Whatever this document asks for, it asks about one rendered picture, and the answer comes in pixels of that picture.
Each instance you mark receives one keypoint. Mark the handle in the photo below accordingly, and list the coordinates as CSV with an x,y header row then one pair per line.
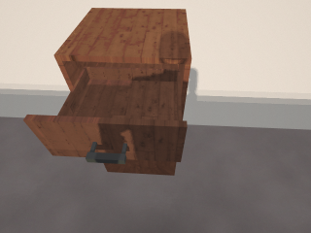
x,y
106,157

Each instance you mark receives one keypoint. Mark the drawer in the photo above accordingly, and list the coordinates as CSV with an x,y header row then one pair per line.
x,y
112,106

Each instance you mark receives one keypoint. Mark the cabinet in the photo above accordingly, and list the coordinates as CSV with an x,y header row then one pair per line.
x,y
130,38

